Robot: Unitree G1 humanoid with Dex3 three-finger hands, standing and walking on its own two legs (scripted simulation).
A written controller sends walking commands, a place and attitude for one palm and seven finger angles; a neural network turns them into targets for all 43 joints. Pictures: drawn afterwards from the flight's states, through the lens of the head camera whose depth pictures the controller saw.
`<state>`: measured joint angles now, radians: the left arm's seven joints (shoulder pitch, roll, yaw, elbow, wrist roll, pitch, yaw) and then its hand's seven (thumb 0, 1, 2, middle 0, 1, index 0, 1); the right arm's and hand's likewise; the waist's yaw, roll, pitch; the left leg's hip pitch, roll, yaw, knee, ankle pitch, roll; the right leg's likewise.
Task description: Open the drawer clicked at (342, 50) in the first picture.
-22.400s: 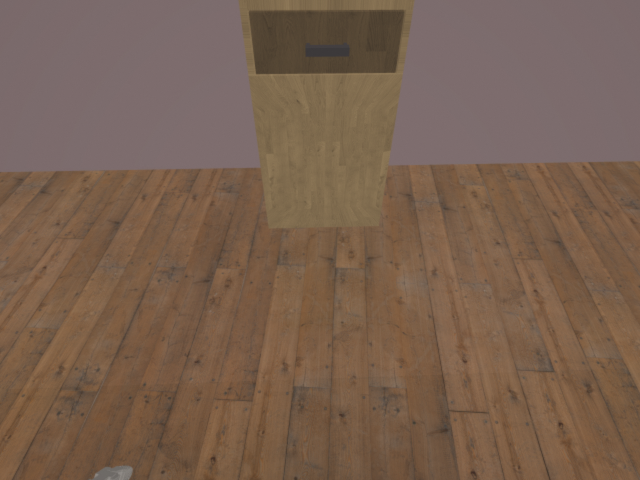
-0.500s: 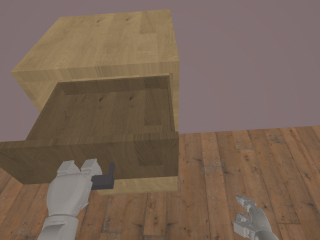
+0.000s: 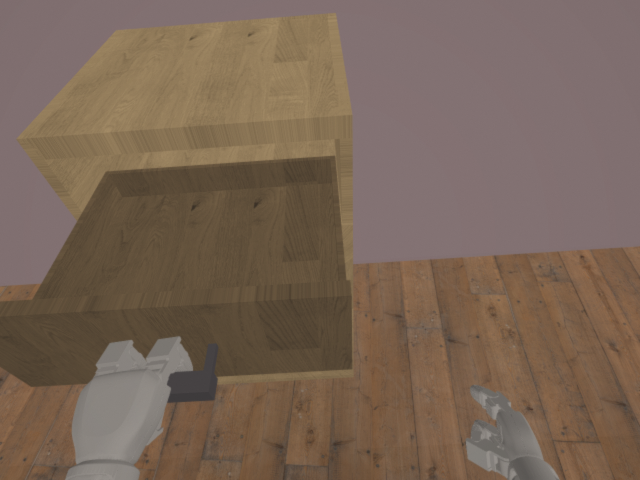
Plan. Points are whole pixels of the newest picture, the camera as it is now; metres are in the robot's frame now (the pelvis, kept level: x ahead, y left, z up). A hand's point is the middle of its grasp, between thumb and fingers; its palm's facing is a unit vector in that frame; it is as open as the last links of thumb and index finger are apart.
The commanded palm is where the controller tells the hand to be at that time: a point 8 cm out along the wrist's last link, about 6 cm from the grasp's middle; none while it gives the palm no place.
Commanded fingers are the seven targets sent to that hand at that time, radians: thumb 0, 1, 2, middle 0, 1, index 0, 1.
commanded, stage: pull the drawer open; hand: left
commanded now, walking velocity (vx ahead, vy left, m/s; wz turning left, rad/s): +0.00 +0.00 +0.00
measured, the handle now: (161, 370) +0.23 +0.22 +0.05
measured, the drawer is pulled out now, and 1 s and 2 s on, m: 0.29 0.29 0.28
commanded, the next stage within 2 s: open the thumb to release the handle in 0.28 s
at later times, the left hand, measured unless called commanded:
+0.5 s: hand (148, 424) +0.17 +0.22 +0.03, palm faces +0.06 -0.08 -0.99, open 5.9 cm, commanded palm +0.14 +0.24 +0.08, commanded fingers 0.00 0.41 0.69 -0.37 -1.30 -0.37 -1.30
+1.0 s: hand (150, 426) +0.17 +0.22 +0.03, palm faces +0.03 -0.10 -0.99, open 13.2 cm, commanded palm +0.14 +0.21 +0.08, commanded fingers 0.00 -0.50 0.30 -0.30 -1.20 -0.30 -1.20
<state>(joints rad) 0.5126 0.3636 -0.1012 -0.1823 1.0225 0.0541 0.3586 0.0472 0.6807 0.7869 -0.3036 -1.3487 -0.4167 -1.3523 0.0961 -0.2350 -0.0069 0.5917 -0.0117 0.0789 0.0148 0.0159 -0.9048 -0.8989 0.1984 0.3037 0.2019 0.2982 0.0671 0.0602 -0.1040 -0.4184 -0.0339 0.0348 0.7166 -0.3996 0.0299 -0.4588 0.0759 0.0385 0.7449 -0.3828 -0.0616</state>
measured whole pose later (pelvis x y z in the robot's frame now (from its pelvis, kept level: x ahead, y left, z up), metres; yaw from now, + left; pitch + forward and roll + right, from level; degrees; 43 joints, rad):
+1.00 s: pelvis -0.01 -0.01 +0.00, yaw +1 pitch +4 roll +1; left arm 0.44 0.36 -0.12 -0.13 1.02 0.07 0.35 0.00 -0.41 0.33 -0.32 -1.23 -0.35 -1.23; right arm 0.08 -0.23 0.00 0.60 -0.01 0.08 -0.03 0.02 -0.90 -0.90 0.20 0.30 0.20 0.30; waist 0.09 0.06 -0.09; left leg -0.40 -0.03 0.02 0.70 -0.37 0.02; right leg -0.44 0.08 0.02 0.72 -0.36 -0.07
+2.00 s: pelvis -0.01 +0.01 +0.02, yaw +2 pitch -1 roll +0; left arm 0.37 0.43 -0.16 -0.39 0.94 0.19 0.13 0.00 -0.49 0.30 -0.37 -1.23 -0.40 -1.24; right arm 0.06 -0.24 0.02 0.60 0.01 0.12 0.00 0.02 -0.91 -0.90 0.20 0.30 0.20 0.30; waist 0.13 0.11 -0.04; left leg -0.21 -0.05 0.00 0.54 -0.31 0.04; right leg -0.23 0.06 0.02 0.54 -0.29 -0.04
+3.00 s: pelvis -0.02 +0.00 +0.02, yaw +3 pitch -4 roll +0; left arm 0.24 0.55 0.00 -0.49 0.81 0.25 -0.07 0.00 -0.49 0.30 -0.32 -1.20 -0.32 -1.20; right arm 0.05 -0.27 0.06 0.60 0.04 0.14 0.01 0.02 -0.91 -0.90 0.20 0.30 0.20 0.30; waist 0.11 0.13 0.00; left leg -0.16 -0.05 -0.02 0.48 -0.25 0.03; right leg -0.17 0.05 0.00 0.49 -0.25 -0.05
